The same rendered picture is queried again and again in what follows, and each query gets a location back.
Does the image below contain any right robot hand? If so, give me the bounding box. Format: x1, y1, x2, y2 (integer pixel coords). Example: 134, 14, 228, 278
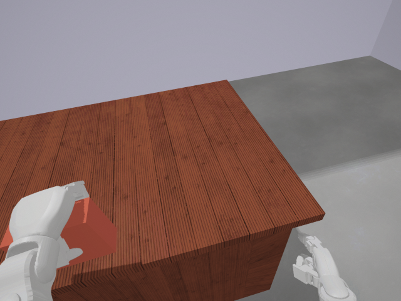
293, 232, 340, 288

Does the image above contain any table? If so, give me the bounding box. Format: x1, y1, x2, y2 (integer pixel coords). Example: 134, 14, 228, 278
0, 80, 325, 301

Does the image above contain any right robot forearm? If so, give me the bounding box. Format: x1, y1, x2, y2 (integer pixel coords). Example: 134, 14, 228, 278
318, 275, 357, 301

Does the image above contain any sponge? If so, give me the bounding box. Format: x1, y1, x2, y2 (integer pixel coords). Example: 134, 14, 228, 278
0, 197, 117, 270

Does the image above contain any left robot forearm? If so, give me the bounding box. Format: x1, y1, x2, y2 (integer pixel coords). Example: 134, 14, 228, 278
0, 235, 60, 301

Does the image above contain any left robot hand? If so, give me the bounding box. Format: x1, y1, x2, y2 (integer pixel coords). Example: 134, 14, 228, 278
9, 181, 89, 268

